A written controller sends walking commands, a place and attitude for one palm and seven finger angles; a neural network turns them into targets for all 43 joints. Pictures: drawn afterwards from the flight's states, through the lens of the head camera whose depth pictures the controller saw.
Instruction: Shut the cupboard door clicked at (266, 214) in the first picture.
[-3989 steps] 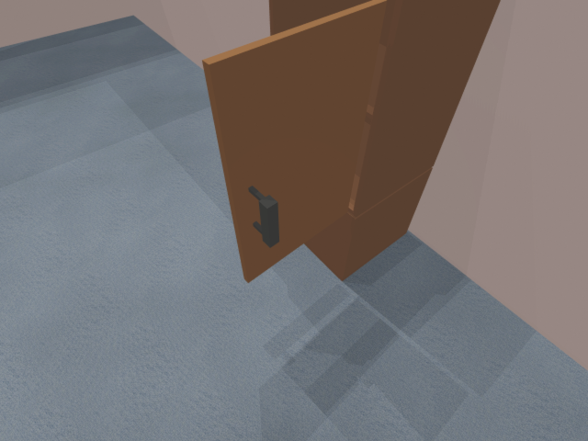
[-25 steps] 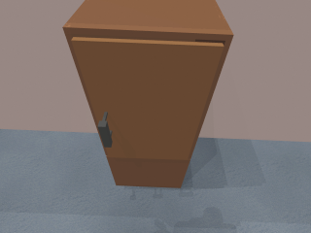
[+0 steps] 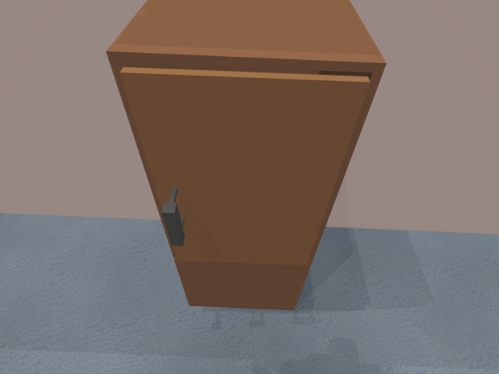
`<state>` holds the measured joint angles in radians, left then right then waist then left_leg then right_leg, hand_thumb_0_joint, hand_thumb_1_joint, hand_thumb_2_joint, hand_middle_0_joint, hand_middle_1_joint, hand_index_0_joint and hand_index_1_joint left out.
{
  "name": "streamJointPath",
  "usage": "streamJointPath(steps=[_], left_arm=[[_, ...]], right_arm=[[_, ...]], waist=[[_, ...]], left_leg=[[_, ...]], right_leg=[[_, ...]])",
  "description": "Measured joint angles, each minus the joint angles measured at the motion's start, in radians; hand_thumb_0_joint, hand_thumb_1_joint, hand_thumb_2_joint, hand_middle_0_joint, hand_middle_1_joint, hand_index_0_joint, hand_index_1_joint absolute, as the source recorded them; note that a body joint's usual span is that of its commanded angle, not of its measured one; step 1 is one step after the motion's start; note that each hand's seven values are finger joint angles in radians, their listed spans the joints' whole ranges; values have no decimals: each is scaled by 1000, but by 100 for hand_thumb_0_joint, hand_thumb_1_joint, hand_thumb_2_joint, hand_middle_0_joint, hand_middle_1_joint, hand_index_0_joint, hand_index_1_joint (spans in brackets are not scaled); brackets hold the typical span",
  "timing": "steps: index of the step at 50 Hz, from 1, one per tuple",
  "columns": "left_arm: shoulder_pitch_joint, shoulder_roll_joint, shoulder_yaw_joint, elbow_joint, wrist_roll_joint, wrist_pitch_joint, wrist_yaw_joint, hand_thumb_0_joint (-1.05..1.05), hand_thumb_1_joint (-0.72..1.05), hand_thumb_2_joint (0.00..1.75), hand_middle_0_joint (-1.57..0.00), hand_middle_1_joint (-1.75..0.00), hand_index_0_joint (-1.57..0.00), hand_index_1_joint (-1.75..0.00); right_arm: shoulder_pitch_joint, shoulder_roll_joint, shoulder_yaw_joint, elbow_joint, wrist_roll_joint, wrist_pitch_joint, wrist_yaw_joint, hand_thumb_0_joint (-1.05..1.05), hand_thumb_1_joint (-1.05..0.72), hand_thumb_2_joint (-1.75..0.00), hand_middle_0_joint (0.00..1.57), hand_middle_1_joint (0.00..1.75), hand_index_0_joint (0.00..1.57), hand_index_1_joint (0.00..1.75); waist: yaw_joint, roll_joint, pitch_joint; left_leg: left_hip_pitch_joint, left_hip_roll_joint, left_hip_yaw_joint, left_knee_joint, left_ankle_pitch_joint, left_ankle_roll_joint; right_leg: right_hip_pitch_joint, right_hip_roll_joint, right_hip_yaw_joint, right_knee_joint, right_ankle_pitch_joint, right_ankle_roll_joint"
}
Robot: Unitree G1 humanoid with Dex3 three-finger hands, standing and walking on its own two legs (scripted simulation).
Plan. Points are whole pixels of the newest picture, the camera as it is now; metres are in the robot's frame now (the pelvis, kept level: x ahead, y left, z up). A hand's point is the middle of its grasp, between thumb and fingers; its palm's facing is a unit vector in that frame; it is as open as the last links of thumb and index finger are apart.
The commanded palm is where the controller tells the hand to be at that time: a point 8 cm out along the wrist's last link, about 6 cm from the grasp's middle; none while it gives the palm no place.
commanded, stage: raise the hand and make a fist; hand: left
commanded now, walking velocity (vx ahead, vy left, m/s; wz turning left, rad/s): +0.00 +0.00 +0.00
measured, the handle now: (176, 216) +0.45 +0.19 -0.08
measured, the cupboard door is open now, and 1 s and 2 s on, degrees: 0 0 0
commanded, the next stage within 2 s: bring the fist close to the handle in 1.98 s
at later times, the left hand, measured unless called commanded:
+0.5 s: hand out of the picture +0.13 +0.16 -0.09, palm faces +0.11 -0.99 +0.01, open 6.1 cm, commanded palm +0.11 +0.21 -0.07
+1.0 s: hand (151, 350) +0.18 +0.17 -0.08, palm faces +0.06 -1.00 -0.02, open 3.7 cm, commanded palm +0.14 +0.22 -0.07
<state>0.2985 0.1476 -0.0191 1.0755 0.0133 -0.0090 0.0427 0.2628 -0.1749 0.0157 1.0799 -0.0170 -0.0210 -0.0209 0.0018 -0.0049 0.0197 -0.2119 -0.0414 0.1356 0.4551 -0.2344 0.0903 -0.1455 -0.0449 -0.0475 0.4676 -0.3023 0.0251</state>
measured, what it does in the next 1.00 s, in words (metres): lowers itself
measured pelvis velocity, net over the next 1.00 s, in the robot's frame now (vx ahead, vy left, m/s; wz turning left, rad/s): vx -0.01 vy -0.03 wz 0.09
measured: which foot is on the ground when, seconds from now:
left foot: down 0.00-1.00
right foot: down 0.00-1.00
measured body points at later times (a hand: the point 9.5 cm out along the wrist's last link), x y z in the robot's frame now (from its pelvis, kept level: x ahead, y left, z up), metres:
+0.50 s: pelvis -0.02 -0.04 -0.12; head +0.02 -0.02 +0.33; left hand +0.12 +0.21 -0.09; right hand +0.23 -0.26 -0.14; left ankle +0.01 +0.06 -0.74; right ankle +0.03 -0.11 -0.74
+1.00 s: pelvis -0.01 -0.03 -0.12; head +0.07 -0.02 +0.33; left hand +0.17 +0.23 -0.07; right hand +0.19 -0.26 -0.20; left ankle +0.01 +0.06 -0.74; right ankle +0.03 -0.11 -0.74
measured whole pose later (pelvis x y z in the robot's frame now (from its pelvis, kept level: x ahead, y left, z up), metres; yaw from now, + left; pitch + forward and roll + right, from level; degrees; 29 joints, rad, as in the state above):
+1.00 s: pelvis -0.01 -0.03 -0.12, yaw +5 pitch +19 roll -2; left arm 0.46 0.23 0.15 -0.01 -0.31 -0.46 -0.33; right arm 0.25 -0.24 -0.01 0.53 0.03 -0.17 -0.04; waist 0.01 0.03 -0.17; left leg -1.06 -0.01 0.02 1.30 -0.57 0.06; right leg -1.03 0.03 -0.12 1.26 -0.55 -0.07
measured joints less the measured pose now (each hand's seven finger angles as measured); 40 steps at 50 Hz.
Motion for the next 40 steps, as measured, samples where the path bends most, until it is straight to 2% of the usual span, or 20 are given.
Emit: streamJointPath(steps=[4, 5, 6, 8, 10, 12, 14, 17, 19, 20, 22, 25, 28, 30, 33, 37, 40], left_arm=[[-4, 1, -3, 3, 3, -2, 4, 0, 91, 90, -20, -30, -20, -30], [42, 3, 46, -167, -15, 75, 2, 1, 92, 90, -20, -30, -20, -30], [100, 20, 54, -377, -48, 112, 18, 2, 93, 90, -20, -30, -20, -30], [193, 55, 36, -707, -109, 62, 53, 2, 94, 90, -21, -31, -20, -31], [186, 60, 25, -883, -141, -15, 58, 2, 94, 90, -22, -32, -21, -32], [132, 41, 44, -944, -168, -142, 14, 2, 93, 90, -23, -34, -23, -34], [81, 12, 76, -936, -201, -288, -73, 1, 93, 90, -25, -36, -25, -36], [54, -6, 102, -880, -247, -500, -246, 0, 92, 90, -29, -41, -29, -41], [68, 6, 106, -869, -259, -576, -329, 0, 92, 90, -33, -44, -32, -44], [84, 15, 107, -875, -263, -583, -354, 0, 91, 90, -34, -46, -34, -46], [129, 31, 110, -898, -275, -557, -372, 0, 91, 90, -38, -50, -38, -50], [207, 54, 122, -967, -289, -509, -345, 1, 90, 90, -44, -55, -43, -56], [255, 72, 137, -1056, -302, -521, -319, 1, 90, 90, -49, -61, -48, -61], [249, 77, 140, -1099, -311, -544, -327, 2, 90, 90, -52, -65, -52, -65], [198, 81, 137, -1123, -316, -535, -372, 1, 90, 90, -58, -71, -57, -71], [130, 89, 143, -1109, -316, -433, -419, 1, 90, 90, -65, -79, -64, -79], [124, 87, 161, -1103, -322, -375, -410, 1, 90, 90, -70, -85, -70, -85]], right_arm=[[-6, 0, 2, 1, 3, 4, 0, 1, -92, -90, 20, 30, 20, 30], [4, 0, 5, -41, 9, -14, -6, 1, -92, -90, 20, 30, 20, 30], [28, -1, 14, -89, 29, -66, -23, 1, -92, -90, 20, 30, 21, 30], [78, -10, 13, -159, 48, -179, -35, 1, -92, -90, 20, 30, 21, 30], [102, -30, -7, -224, 46, -252, -14, 1, -92, -90, 20, 30, 21, 30], [91, -54, -22, -289, 38, -285, 11, 1, -91, -90, 20, 30, 21, 30], [52, -76, -34, -346, 26, -289, 32, 1, -91, -90, 20, 30, 21, 30], [-15, -92, -58, -417, 18, -266, 47, 1, -91, -90, 20, 30, 21, 30], [-49, -96, -74, -479, 25, -248, 49, 1, -91, -90, 20, 30, 21, 30], [-63, -99, -80, -510, 29, -239, 48, 1, -91, -90, 20, 30, 21, 30], [-82, -104, -86, -562, 38, -224, 40, 1, -91, -90, 20, 30, 20, 30], [-99, -106, -79, -606, 44, -218, 21, 1, -91, -90, 20, 30, 20, 30], [-109, -96, -56, -610, 39, -229, 4, 1, -91, -90, 20, 30, 20, 30], [-116, -87, -37, -599, 35, -237, -3, 1, -91, -90, 20, 30, 20, 30], [-123, -66, -11, -576, 35, -234, -9, 1, -91, -90, 20, 30, 21, 30], [-110, -30, 4, -556, 45, -198, -12, 1, -90, -90, 20, 30, 21, 30], [-84, -14, 2, -549, 48, -172, -12, 1, -90, -90, 20, 30, 21, 30]], waist=[[2, -2, 7], [-9, -6, 25], [-12, -13, 36], [-15, -20, 12], [-35, -5, -23], [-49, -4, -62], [-52, -9, -102], [-42, -9, -163], [-25, -22, -179], [-16, -28, -182], [3, -32, -184], [29, -21, -180], [51, -2, -179], [58, 12, -179], [62, 28, -181], [51, 34, -182], [34, 36, -184]], left_leg=[[-4, 3, -3, 2, -2, -1], [-17, 6, -10, 24, -8, -2], [-31, 5, -17, 46, -15, -5], [-52, -8, -28, 62, -21, -12], [-101, -27, -58, 99, -26, -16], [-199, -45, -67, 194, -56, -28], [-319, -48, -54, 326, -107, -29], [-496, -18, -48, 521, -191, -45], [-597, -1, -44, 636, -237, -31], [-638, 6, -46, 685, -255, -20], [-702, 16, -57, 761, -287, -25], [-761, 24, -87, 830, -316, -36], [-801, 29, -121, 864, -330, -47], [-827, 32, -141, 880, -335, -52], [-861, 35, -155, 895, -338, -57], [-872, 39, -147, 889, -339, -58], [-857, 41, -135, 869, -337, -56]], right_leg=[[4, 3, -3, -14, 5, 2], [-9, 4, -11, 14, 2, -2], [-45, 5, -10, 92, -14, -10], [-129, 6, 3, 265, -44, -24], [-195, 10, -3, 312, -63, -33], [-278, 11, -8, 268, -87, -46], [-401, 14, 4, 351, -63, -64], [-580, 34, 2, 541, -130, -70], [-680, 47, -1, 647, -171, -78], [-720, 52, -6, 693, -189, -83], [-777, 58, -20, 759, -222, -94], [-819, 64, -53, 806, -248, -107], [-841, 70, -87, 816, -259, -115], [-856, 73, -107, 818, -261, -120], [-882, 76, -121, 822, -262, -121], [-899, 80, -112, 820, -261, -119], [-890, 82, -99, 805, -257, -114]])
